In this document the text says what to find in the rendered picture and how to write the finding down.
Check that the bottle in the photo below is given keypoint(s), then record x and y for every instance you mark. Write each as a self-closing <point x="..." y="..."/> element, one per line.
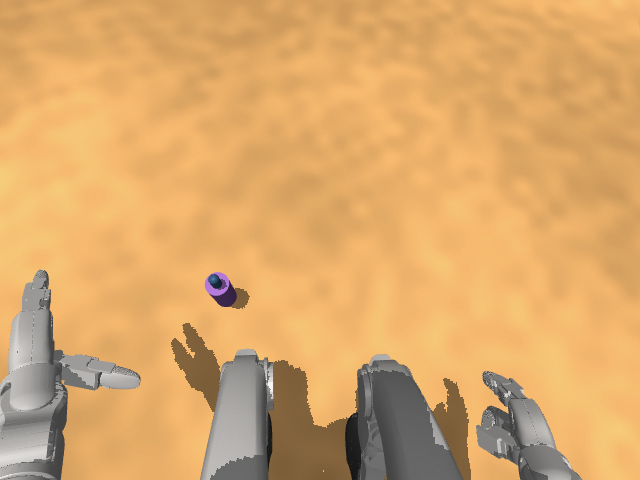
<point x="220" y="288"/>

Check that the right robot hand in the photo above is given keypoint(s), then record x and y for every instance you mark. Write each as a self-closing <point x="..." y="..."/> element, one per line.
<point x="505" y="435"/>

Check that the right robot foot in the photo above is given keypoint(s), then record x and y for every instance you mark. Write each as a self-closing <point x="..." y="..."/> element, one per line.
<point x="353" y="450"/>

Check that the left robot hand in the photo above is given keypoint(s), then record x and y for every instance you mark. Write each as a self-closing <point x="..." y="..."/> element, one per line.
<point x="31" y="342"/>

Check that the left robot arm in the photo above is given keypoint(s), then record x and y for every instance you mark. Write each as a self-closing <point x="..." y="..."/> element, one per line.
<point x="33" y="414"/>

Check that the right robot arm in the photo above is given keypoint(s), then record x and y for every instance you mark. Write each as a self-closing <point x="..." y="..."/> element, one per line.
<point x="540" y="462"/>

